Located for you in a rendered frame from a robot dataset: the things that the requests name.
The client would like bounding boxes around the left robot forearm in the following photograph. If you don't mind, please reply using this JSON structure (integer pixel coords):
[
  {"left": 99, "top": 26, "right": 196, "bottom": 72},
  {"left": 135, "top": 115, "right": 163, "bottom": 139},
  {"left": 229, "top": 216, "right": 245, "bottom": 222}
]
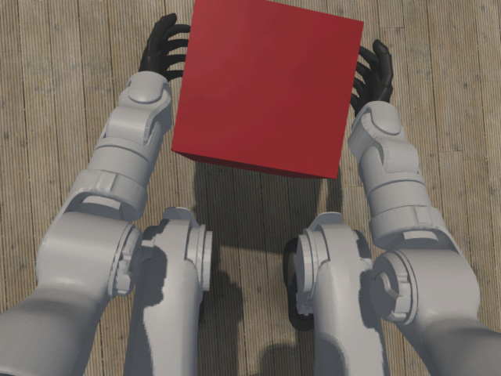
[{"left": 35, "top": 71, "right": 172, "bottom": 281}]

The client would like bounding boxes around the robot left hand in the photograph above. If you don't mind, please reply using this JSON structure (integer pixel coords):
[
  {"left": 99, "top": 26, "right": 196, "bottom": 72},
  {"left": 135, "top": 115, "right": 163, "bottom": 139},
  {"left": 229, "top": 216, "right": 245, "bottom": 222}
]
[{"left": 139, "top": 13, "right": 191, "bottom": 82}]

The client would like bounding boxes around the carton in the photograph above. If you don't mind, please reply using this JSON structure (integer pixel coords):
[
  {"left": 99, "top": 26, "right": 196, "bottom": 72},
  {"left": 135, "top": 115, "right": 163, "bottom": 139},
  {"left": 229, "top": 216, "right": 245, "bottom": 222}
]
[{"left": 171, "top": 0, "right": 364, "bottom": 179}]

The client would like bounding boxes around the right robot shin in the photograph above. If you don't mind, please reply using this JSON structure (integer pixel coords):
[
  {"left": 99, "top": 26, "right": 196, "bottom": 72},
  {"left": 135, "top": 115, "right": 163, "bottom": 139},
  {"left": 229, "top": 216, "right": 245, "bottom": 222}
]
[{"left": 296, "top": 211, "right": 373, "bottom": 314}]

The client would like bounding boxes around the right robot upper arm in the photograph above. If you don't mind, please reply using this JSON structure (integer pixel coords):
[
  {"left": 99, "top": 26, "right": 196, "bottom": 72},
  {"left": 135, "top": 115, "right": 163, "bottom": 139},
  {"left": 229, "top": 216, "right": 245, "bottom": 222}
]
[{"left": 369, "top": 248, "right": 501, "bottom": 376}]

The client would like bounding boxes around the robot right hand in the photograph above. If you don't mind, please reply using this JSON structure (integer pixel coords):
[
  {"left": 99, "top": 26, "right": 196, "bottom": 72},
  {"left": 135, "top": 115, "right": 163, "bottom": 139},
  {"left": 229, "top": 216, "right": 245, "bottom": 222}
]
[{"left": 350, "top": 39, "right": 394, "bottom": 118}]

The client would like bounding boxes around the right robot forearm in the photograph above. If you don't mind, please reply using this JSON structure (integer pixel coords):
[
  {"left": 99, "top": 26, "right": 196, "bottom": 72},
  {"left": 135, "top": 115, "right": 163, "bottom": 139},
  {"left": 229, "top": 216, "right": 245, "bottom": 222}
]
[{"left": 348, "top": 101, "right": 480, "bottom": 308}]

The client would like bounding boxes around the right robot thigh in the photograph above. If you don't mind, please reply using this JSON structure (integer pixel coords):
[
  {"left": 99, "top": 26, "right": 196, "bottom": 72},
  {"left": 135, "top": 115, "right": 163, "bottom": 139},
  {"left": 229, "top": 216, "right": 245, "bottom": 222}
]
[{"left": 296, "top": 223, "right": 390, "bottom": 376}]

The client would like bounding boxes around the left robot upper arm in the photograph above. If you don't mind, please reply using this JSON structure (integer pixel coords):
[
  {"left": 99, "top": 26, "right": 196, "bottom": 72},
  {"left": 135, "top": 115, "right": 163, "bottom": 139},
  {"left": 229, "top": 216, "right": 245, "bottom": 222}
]
[{"left": 0, "top": 211, "right": 142, "bottom": 376}]

